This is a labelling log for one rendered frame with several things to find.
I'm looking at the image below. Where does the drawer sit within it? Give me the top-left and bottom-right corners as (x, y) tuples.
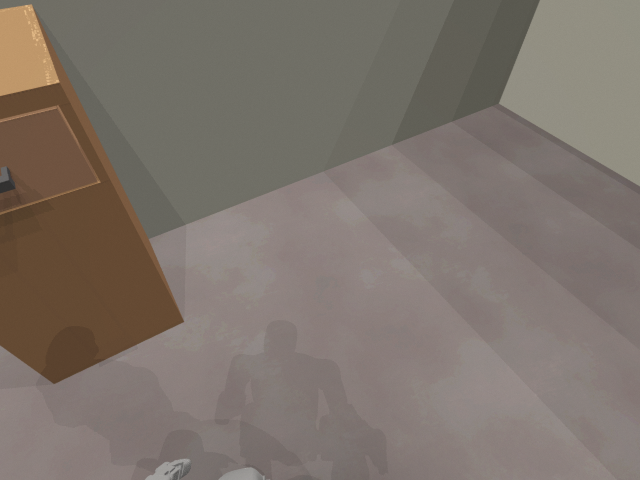
(0, 105), (97, 212)

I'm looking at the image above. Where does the left robot hand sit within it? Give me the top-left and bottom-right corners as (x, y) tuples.
(145, 459), (191, 480)

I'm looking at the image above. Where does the cabinet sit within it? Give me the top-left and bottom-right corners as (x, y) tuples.
(0, 4), (184, 384)

